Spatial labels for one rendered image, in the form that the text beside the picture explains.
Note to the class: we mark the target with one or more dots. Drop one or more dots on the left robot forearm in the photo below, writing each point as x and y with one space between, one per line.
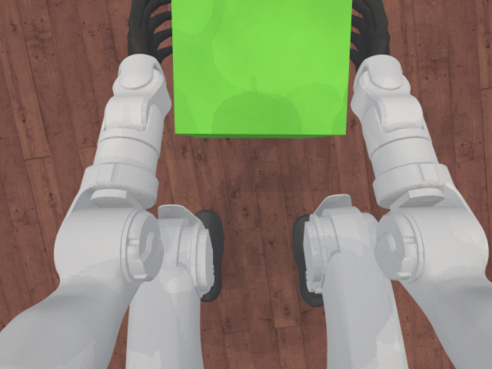
129 144

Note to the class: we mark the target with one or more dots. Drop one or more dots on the robot right upper arm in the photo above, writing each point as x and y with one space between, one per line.
439 254

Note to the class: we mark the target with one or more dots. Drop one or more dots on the robot left thigh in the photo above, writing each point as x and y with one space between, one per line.
164 315

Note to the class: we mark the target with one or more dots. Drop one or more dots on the robot left upper arm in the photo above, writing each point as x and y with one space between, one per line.
102 257

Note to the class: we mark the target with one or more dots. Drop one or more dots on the carton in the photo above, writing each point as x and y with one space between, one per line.
261 68

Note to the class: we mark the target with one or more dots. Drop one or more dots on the left robot shin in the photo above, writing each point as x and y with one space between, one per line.
179 211

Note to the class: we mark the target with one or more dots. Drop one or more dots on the right robot forearm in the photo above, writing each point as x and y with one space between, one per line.
407 172

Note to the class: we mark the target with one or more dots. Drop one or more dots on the robot left hand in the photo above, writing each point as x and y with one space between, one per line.
141 37

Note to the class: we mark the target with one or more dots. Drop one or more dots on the robot right hand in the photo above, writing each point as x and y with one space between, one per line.
374 38

